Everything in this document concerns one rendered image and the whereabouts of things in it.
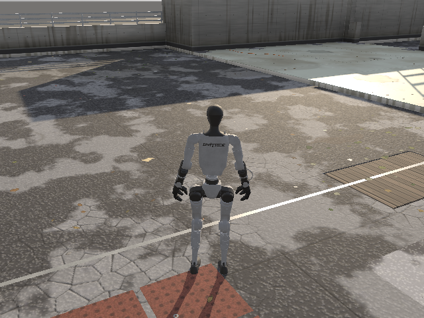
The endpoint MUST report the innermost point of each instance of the left robot foot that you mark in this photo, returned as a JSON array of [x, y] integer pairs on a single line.
[[194, 268]]

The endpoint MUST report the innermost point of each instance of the left robot hand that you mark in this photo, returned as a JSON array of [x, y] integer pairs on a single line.
[[176, 191]]

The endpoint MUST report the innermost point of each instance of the right robot hand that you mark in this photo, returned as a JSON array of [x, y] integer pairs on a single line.
[[245, 190]]

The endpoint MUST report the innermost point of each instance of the right robot upper arm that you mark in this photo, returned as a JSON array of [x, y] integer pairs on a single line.
[[237, 151]]

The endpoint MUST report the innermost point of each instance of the left robot upper arm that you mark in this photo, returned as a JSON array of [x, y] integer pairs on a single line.
[[189, 150]]

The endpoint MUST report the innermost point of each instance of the left robot forearm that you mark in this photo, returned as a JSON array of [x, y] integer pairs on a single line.
[[180, 176]]

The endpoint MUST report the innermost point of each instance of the right robot forearm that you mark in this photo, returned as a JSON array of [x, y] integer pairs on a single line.
[[244, 176]]

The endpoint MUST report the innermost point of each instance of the robot left shin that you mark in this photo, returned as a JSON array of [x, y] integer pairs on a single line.
[[195, 242]]

